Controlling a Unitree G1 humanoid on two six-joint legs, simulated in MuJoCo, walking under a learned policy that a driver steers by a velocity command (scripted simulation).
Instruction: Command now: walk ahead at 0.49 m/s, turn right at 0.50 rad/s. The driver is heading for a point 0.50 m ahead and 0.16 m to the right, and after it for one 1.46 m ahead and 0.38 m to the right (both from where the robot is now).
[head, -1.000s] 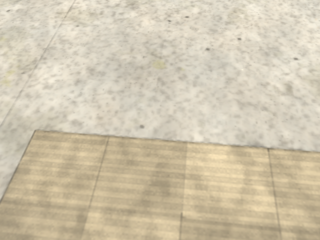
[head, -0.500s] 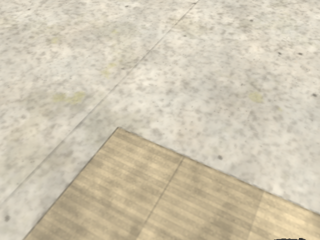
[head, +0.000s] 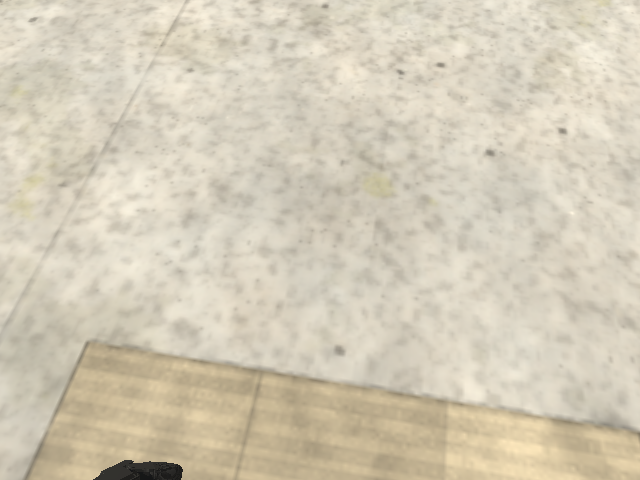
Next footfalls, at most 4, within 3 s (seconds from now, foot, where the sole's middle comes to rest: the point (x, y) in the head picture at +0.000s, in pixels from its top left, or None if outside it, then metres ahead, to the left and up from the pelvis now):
0.04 right None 0.19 -0.05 -0.76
0.56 left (295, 435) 0.54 0.04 -0.76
1.08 right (449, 382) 0.64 -0.30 -0.76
1.62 left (415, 253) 0.99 -0.28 -0.76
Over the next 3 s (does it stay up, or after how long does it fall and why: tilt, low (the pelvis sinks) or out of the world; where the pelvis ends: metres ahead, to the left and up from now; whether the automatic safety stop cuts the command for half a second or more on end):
stays up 1.37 -0.36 0.02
